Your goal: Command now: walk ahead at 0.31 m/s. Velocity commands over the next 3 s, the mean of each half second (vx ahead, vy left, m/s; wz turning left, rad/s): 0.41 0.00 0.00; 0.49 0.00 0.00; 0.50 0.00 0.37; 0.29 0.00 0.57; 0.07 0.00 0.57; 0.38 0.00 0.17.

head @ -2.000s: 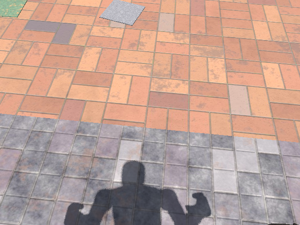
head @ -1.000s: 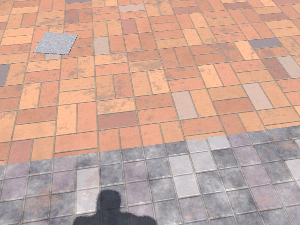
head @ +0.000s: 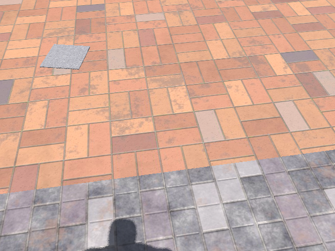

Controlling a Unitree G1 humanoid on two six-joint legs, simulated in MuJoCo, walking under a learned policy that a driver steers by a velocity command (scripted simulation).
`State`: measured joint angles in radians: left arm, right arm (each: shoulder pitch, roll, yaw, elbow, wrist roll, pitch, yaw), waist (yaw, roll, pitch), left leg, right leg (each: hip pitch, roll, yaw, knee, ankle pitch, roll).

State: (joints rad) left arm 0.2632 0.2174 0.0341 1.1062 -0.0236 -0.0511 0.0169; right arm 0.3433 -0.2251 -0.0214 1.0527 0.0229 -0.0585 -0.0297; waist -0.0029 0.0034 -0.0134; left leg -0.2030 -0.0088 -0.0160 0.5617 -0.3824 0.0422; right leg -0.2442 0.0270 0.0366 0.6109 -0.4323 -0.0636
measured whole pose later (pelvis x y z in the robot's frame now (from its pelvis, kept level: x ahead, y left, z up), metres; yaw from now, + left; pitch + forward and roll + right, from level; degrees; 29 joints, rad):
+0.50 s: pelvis +0.22 +0.01 -0.02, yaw +0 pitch +2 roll +0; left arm 0.51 0.23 0.03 1.10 -0.01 -0.07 0.02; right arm -0.06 -0.24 -0.02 0.78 0.03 -0.10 0.04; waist 0.07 0.01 0.04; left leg -0.54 0.00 0.05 0.53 -0.03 0.08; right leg 0.22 0.00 0.01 0.24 -0.46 0.00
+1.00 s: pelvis +0.50 +0.01 +0.01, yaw +0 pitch +2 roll +2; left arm 0.03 0.24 0.04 0.85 -0.02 -0.09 -0.02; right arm 0.39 -0.26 -0.04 1.00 0.01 -0.07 0.00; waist -0.08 -0.03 0.01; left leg 0.06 -0.06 0.04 0.21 -0.30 0.04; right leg -0.59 -0.08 0.01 0.53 0.04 -0.02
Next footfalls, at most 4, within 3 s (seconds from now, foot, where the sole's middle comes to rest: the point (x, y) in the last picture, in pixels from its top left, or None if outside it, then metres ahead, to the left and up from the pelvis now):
0.50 left None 0.42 0.12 -0.77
1.06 right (204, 208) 0.72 -0.12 -0.77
1.60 left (141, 161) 0.98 0.16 -0.77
2.10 right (161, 126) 1.21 0.07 -0.77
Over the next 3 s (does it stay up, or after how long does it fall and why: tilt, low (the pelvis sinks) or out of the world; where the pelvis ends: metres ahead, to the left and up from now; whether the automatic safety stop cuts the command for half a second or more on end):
stays up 1.16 0.26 -0.01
